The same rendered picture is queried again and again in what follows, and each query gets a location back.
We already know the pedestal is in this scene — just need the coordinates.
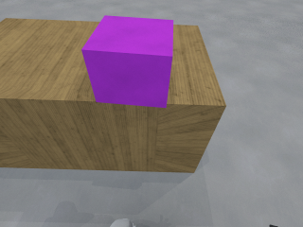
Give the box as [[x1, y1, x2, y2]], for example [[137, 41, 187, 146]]
[[0, 18, 226, 173]]

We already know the carton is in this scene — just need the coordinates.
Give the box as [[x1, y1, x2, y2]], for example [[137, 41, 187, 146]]
[[81, 15, 173, 108]]

